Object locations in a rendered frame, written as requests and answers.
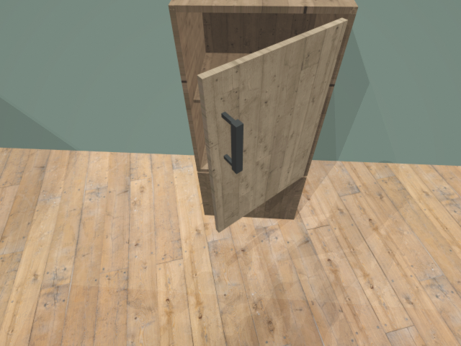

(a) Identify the cupboard door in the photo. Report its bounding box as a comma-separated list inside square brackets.
[197, 18, 348, 233]

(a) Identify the handle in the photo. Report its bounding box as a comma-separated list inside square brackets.
[221, 112, 243, 174]

